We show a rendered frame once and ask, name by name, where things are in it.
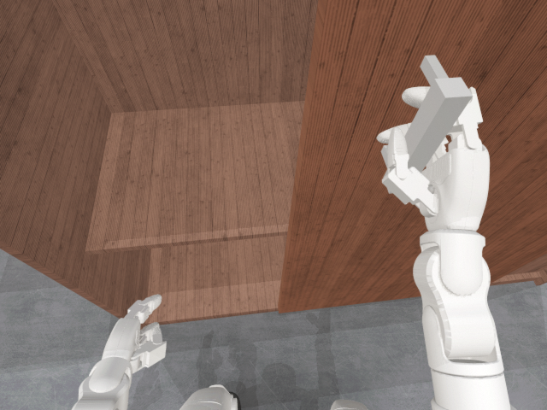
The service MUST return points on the handle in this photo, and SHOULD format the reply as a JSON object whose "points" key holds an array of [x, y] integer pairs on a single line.
{"points": [[441, 107]]}

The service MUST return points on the wardrobe door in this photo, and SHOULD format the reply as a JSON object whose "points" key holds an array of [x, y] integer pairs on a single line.
{"points": [[533, 266], [349, 241]]}

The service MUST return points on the left robot hand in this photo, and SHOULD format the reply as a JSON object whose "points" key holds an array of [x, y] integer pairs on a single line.
{"points": [[140, 347]]}

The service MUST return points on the robot left thigh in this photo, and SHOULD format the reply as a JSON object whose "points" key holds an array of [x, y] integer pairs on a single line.
{"points": [[213, 398]]}

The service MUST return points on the left robot shin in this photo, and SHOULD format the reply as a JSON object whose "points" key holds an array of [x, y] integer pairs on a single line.
{"points": [[218, 385]]}

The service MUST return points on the right robot forearm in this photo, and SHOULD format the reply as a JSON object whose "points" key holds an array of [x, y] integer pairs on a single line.
{"points": [[460, 334]]}

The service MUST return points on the right robot hand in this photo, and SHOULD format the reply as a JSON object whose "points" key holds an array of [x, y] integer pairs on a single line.
{"points": [[460, 176]]}

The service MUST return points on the left robot forearm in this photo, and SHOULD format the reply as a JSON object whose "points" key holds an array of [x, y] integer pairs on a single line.
{"points": [[107, 387]]}

